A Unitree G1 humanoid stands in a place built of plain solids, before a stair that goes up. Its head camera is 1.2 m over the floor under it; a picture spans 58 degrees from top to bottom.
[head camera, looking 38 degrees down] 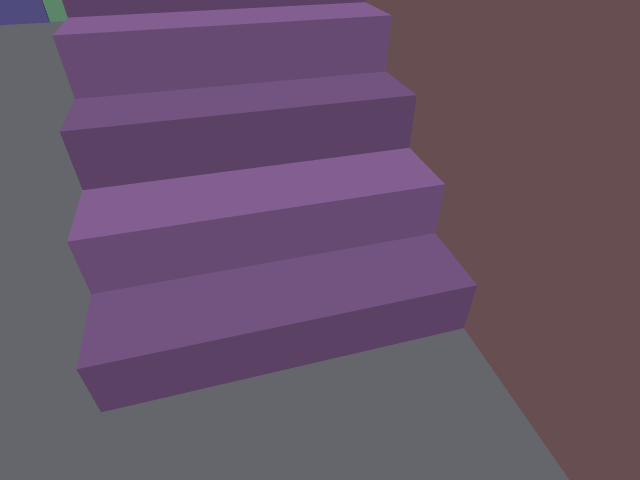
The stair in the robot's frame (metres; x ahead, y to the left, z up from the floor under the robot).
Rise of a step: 0.21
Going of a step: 0.29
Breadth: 1.21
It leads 15 degrees to the left of straight ahead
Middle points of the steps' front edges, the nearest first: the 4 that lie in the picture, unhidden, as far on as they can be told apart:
0.86 0.07 0.21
1.14 0.15 0.43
1.43 0.23 0.64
1.71 0.31 0.85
